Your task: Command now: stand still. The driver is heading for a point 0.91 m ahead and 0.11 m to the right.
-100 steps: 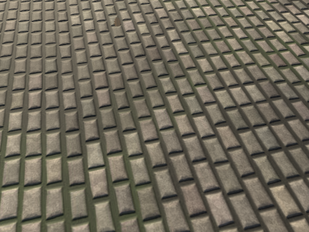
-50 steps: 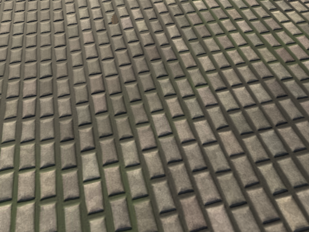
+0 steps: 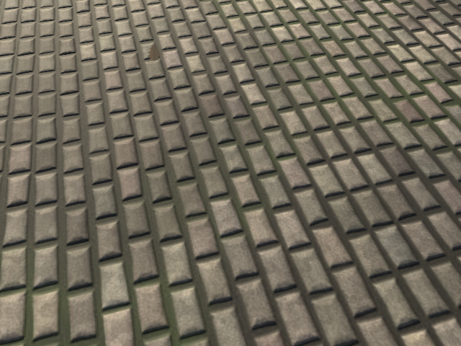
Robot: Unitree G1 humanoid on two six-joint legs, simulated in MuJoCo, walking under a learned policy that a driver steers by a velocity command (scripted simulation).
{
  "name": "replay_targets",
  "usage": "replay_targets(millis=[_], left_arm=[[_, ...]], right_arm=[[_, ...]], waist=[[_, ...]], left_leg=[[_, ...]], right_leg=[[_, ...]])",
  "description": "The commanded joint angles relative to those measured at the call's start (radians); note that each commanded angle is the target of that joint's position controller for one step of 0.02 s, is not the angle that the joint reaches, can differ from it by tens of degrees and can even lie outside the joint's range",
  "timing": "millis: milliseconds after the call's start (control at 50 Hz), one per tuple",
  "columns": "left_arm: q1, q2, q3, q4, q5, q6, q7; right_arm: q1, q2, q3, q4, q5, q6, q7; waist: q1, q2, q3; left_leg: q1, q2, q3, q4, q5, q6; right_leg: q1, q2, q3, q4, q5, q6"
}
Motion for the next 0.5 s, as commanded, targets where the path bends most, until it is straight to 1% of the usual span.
replay_targets(millis=[20,300,320,340,360,380,400,420,440,460,480,500], left_arm=[[0.122,0.057,0.006,0.009,0.0,-0.002,0.001],[0.149,0.049,0.003,0.006,-0.001,-0.006,0.0],[0.162,0.047,0.003,0.009,0.001,-0.006,-0.001],[0.173,0.056,0.008,0.01,0.004,-0.006,-0.002],[0.187,0.078,0.019,0.01,0.006,-0.003,-0.003],[0.199,0.104,0.03,0.008,0.005,-0.001,-0.005],[0.202,0.127,0.041,0.003,0.003,-0.001,-0.007],[0.215,0.133,0.048,0.002,0.0,-0.002,-0.009],[0.231,0.133,0.052,0.004,0.003,-0.008,-0.01],[0.252,0.134,0.055,0.008,0.011,-0.015,-0.012],[0.266,0.141,0.059,0.011,0.017,-0.024,-0.013],[0.273,0.147,0.063,0.013,0.018,-0.032,-0.015]], right_arm=[[0.083,-0.056,-0.005,0.002,0.0,-0.002,-0.001],[0.102,-0.048,0.002,0.009,0.001,-0.004,0.001],[0.105,-0.044,0.003,0.011,0.001,-0.003,0.001],[0.092,-0.05,0.001,0.006,0.0,-0.001,0.003],[0.075,-0.057,-0.004,-0.006,-0.002,0.001,0.006],[0.049,-0.062,-0.009,-0.022,-0.007,0.001,0.012],[0.017,-0.058,-0.01,-0.045,-0.018,-0.002,0.02],[-0.027,-0.056,-0.011,-0.073,-0.026,-0.007,0.027],[-0.064,-0.056,-0.014,-0.101,-0.03,-0.016,0.033],[-0.095,-0.068,-0.02,-0.127,-0.03,-0.026,0.038],[-0.11,-0.076,-0.026,-0.146,-0.03,-0.036,0.043],[-0.121,-0.081,-0.031,-0.163,-0.028,-0.047,0.046]], waist=[[-0.003,-0.01,0.085],[-0.002,-0.009,0.091],[0.003,-0.008,0.076],[0.011,-0.013,0.089],[0.02,-0.037,0.109],[0.035,-0.083,0.149],[0.046,-0.117,0.212],[0.059,-0.121,0.267],[0.068,-0.113,0.301],[0.074,-0.092,0.309],[0.073,-0.072,0.304],[0.071,-0.058,0.287]], left_leg=[[0.071,0.128,-0.143,-0.043,0.186,0.021],[0.054,0.129,-0.14,-0.044,0.167,0.016],[0.055,0.12,-0.136,-0.044,0.106,0.018],[0.035,0.102,-0.124,-0.027,0.025,0.019],[-0.009,0.073,-0.096,0.023,-0.076,0.023],[-0.095,0.036,-0.051,0.099,-0.176,0.024],[-0.197,0.014,-0.003,0.17,-0.225,0.023],[-0.29,0.026,0.019,0.232,-0.235,0.024],[-0.36,0.053,0.017,0.292,-0.232,0.026],[-0.438,0.072,0.006,0.346,-0.246,0.028],[-0.503,0.085,-0.004,0.382,-0.253,0.029],[-0.542,0.093,-0.008,0.399,-0.248,0.029]], right_leg=[[-0.17,-0.148,0.101,-0.075,0.312,-0.001],[-0.179,-0.147,0.103,-0.078,0.304,-0.003],[-0.172,-0.14,0.105,-0.094,0.218,-0.009],[-0.181,-0.134,0.115,-0.111,0.094,-0.022],[-0.188,-0.14,0.144,-0.132,-0.057,-0.048],[-0.188,-0.174,0.208,-0.17,-0.212,-0.086],[-0.187,-0.237,0.282,-0.22,-0.327,-0.126],[-0.181,-0.296,0.338,-0.257,-0.368,-0.16],[-0.159,-0.336,0.371,-0.272,-0.329,-0.186],[-0.103,-0.355,0.384,-0.271,-0.242,-0.203],[-0.035,-0.361,0.374,-0.255,-0.129,-0.211],[0.027,-0.358,0.351,-0.235,0.003,-0.211]])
